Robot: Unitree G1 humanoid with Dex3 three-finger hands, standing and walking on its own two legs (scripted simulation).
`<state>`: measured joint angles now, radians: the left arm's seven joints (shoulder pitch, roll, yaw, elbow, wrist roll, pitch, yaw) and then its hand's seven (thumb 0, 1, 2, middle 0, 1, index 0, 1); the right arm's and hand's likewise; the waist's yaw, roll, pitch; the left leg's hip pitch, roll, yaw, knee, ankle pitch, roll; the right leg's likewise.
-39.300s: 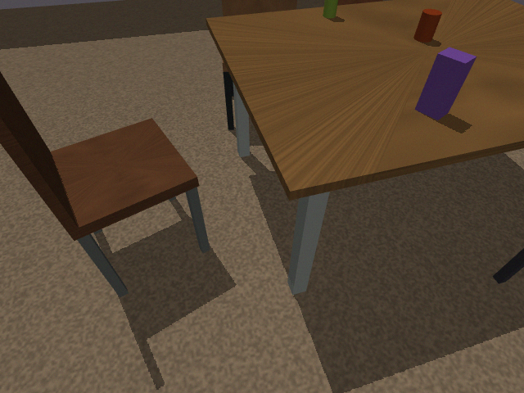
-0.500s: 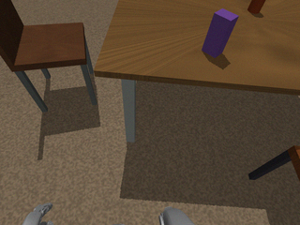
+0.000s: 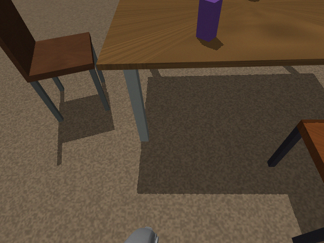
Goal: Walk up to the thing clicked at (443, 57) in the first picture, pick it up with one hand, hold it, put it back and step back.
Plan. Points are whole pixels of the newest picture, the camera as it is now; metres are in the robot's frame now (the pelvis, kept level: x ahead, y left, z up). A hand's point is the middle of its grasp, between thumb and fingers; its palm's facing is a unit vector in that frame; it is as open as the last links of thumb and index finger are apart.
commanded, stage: step back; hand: right
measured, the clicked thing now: (208, 18) +1.01 -0.15 +0.04
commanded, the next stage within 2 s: stand in 1.60 s
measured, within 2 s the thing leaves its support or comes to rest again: neither
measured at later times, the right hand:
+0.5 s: hand out of the picture -0.03 -0.31 -0.15, palm faces -0.07 +0.91 -0.41, open 7.4 cm
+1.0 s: hand out of the picture -0.12 -0.29 -0.15, palm faces -0.09 +0.94 -0.33, open 7.4 cm
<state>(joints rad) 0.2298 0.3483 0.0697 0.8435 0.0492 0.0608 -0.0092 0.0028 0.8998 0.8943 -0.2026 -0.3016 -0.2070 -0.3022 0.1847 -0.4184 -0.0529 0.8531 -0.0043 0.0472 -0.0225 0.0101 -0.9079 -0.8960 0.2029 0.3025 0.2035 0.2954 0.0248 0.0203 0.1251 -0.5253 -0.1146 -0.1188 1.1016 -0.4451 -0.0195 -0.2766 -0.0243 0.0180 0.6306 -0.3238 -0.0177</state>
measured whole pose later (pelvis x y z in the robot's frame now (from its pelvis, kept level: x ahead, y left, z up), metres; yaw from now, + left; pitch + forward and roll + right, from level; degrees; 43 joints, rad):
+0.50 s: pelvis -0.17 -0.04 -0.01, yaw +1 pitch -2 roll -1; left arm 0.19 0.37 0.07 0.89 0.04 0.02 0.00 0.00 0.90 0.89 -0.20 -0.30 -0.20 -0.30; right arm 0.11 -0.41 -0.05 0.84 -0.04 0.04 0.00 0.01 -0.90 -0.90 0.21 0.30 0.21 0.30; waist 0.02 0.04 0.14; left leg -0.44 0.08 -0.02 0.70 -0.26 0.00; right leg -0.21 0.05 0.03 0.64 -0.41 -0.02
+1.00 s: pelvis -0.21 -0.04 +0.00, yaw +4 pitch -3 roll +0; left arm 0.22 0.39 0.06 1.00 0.03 -0.03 -0.01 0.00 0.90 0.89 -0.20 -0.30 -0.20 -0.30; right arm 0.21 -0.35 -0.04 0.97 -0.03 0.01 0.03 0.01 -0.91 -0.90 0.21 0.30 0.21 0.30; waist 0.01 0.01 0.07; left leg -0.26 0.02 -0.04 0.62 -0.31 0.00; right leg -0.23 0.01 -0.03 0.59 -0.31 -0.03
